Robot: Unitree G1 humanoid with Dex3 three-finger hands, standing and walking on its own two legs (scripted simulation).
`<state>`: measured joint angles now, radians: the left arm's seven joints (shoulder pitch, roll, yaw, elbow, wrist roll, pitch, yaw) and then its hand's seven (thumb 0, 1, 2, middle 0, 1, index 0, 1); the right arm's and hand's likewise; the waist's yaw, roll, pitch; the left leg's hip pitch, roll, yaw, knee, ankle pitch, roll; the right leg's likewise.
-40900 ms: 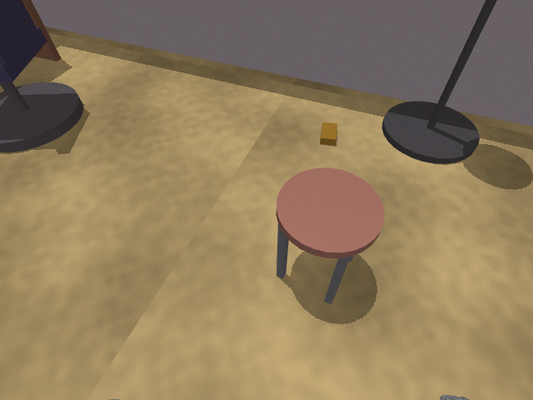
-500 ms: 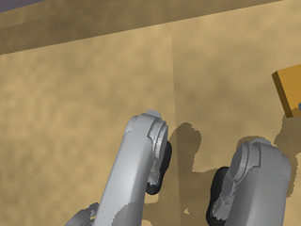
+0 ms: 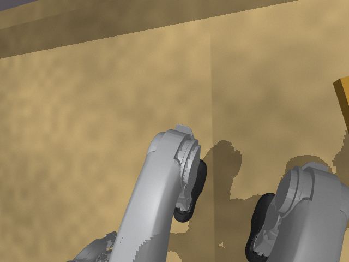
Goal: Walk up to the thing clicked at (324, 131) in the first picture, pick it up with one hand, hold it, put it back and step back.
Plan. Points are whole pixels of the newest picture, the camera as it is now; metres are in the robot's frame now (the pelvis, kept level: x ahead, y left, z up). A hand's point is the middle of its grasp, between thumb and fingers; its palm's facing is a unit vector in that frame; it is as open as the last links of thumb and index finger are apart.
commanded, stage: rise first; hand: right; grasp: from above
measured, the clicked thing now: out of the picture +0.49 -0.30 -0.31
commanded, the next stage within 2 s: approach in 1.14 s
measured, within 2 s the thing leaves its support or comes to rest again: neither
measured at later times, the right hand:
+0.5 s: hand out of the picture +0.45 -0.34 -0.19, palm faces -0.10 +0.42 -0.90, open 13.6 cm
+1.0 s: hand out of the picture +0.45 -0.33 -0.19, palm faces -0.10 +0.43 -0.90, open 13.8 cm
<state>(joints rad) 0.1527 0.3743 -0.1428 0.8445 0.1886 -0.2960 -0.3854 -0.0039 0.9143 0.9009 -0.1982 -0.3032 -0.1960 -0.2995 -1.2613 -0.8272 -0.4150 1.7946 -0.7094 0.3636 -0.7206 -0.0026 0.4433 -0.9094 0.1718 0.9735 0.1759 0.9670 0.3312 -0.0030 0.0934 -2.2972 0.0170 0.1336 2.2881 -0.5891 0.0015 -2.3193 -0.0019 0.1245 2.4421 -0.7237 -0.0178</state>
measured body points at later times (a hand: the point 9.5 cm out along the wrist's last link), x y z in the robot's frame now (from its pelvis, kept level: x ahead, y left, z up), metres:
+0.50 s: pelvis +0.00 +0.00 +0.00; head +0.28 -0.07 +0.35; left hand +0.00 +0.25 -0.08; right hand +0.46 -0.35 -0.14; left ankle +0.12 +0.11 -0.29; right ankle +0.07 -0.12 -0.29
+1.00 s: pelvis +0.00 +0.00 +0.00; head +0.28 -0.07 +0.35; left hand -0.01 +0.25 -0.07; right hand +0.46 -0.35 -0.14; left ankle +0.12 +0.11 -0.29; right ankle +0.07 -0.12 -0.29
